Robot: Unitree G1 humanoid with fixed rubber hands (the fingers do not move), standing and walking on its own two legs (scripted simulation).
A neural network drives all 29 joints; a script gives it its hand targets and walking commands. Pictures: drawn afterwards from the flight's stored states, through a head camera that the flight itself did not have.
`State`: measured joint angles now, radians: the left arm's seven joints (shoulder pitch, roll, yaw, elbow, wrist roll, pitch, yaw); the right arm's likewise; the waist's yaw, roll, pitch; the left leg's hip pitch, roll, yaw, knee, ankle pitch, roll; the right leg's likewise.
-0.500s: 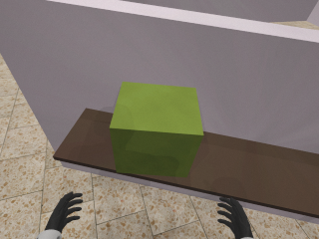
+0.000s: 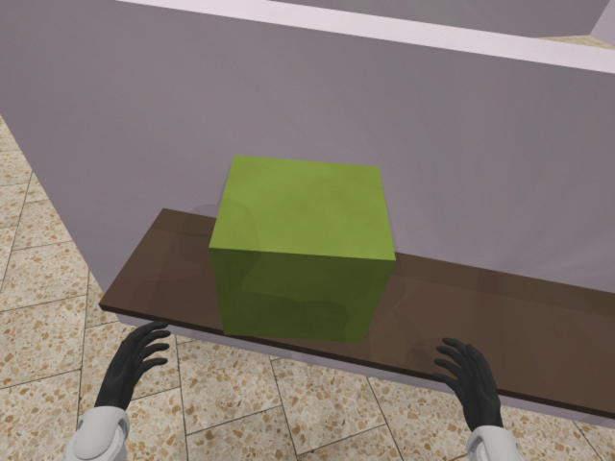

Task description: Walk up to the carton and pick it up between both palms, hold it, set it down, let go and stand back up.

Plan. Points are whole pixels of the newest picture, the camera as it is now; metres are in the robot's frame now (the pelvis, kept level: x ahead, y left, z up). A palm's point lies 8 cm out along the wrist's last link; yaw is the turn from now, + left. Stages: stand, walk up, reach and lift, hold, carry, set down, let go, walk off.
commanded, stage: reach and lift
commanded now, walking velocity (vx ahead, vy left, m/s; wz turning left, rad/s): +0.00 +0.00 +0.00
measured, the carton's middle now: (300, 251) +0.45 +0.02 -0.01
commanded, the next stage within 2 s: none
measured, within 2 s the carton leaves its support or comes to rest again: neither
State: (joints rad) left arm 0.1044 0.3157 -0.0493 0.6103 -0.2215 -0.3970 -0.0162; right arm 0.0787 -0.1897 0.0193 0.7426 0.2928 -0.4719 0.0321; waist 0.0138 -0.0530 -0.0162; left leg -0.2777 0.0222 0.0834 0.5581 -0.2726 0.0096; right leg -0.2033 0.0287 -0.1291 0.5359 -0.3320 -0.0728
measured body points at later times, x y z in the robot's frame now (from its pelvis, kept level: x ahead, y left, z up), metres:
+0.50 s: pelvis -0.01 -0.01 +0.01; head -0.01 +0.01 +0.46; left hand +0.30 +0.24 +0.03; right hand +0.29 -0.22 +0.02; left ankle +0.02 +0.11 -0.73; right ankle -0.02 -0.07 -0.73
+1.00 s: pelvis +0.00 +0.00 +0.01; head +0.03 +0.02 +0.46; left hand +0.38 +0.24 +0.08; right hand +0.37 -0.22 +0.08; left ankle +0.02 +0.11 -0.73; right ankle -0.02 -0.07 -0.73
